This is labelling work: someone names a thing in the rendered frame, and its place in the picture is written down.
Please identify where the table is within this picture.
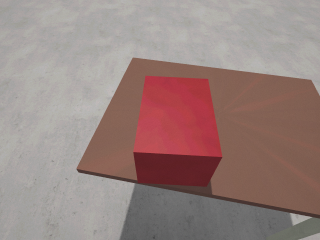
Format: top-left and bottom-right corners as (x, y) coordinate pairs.
(76, 57), (320, 240)

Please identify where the carton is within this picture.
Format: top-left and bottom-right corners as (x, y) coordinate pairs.
(133, 76), (223, 187)

